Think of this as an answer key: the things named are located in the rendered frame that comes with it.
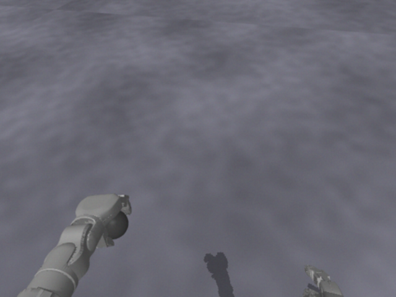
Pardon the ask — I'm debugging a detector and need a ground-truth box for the left robot arm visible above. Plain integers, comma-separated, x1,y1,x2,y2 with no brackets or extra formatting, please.
17,215,104,297

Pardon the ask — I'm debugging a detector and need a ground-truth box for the left robot hand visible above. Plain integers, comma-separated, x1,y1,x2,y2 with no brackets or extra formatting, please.
75,194,132,248

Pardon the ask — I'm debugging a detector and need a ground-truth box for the right robot hand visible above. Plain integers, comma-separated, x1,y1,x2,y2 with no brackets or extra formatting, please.
299,265,343,297

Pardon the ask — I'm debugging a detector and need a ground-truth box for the ball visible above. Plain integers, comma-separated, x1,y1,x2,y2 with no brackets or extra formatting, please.
105,211,129,239

